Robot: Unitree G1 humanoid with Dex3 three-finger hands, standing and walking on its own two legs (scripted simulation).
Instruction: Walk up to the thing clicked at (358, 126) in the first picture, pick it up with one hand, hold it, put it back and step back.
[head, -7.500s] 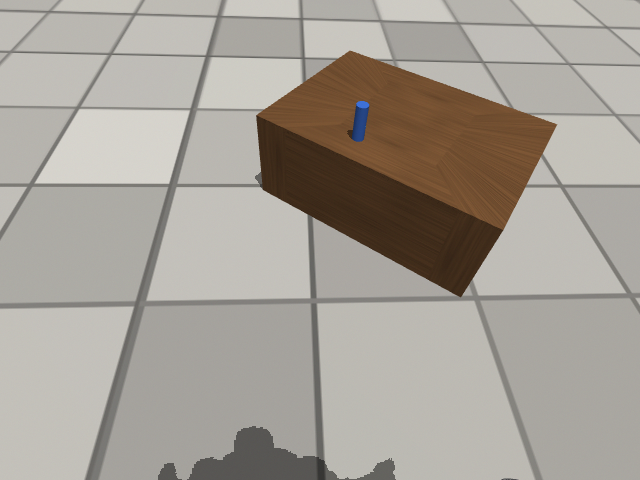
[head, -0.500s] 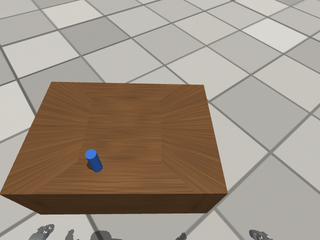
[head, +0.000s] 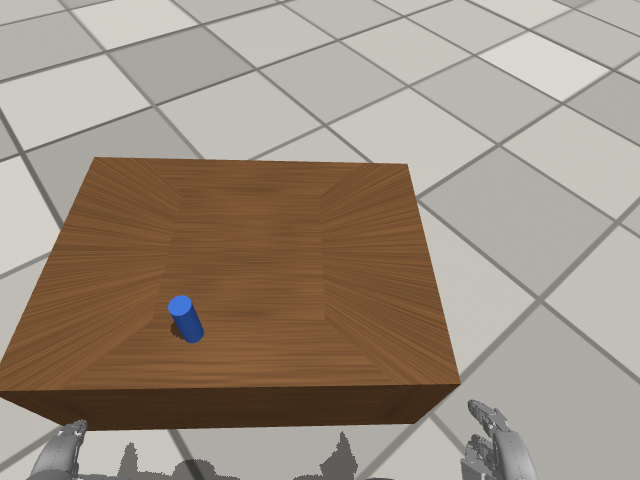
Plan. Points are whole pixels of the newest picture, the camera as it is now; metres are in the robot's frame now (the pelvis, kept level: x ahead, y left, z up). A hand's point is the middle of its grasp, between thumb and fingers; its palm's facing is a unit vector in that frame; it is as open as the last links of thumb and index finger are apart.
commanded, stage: go down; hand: left
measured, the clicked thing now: (187, 320) +0.44 +0.24 -0.30
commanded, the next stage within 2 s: none
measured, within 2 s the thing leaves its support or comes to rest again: neither
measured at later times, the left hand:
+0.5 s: hand out of the picture +0.14 +0.26 -0.12, palm faces +0.06 -0.94 -0.33, open 17.2 cm
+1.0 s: hand (62, 450) +0.18 +0.30 -0.09, palm faces +0.17 -0.93 -0.33, open 17.2 cm
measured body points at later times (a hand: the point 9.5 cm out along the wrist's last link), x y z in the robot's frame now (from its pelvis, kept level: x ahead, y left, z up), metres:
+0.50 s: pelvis +0.00 +0.00 -0.03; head +0.04 +0.01 +0.42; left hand +0.14 +0.31 -0.09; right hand +0.16 -0.25 -0.11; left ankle -0.02 +0.12 -0.72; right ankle +0.01 -0.15 -0.72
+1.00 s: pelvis -0.02 +0.00 -0.04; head +0.02 +0.02 +0.41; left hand +0.17 +0.35 -0.07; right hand +0.15 -0.25 -0.11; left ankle -0.02 +0.12 -0.72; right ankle +0.01 -0.15 -0.72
